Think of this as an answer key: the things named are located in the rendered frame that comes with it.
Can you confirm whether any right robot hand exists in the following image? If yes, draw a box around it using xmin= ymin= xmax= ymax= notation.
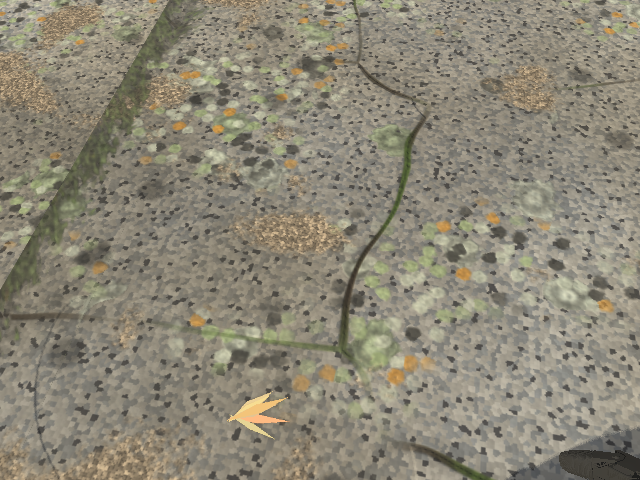
xmin=559 ymin=450 xmax=640 ymax=480

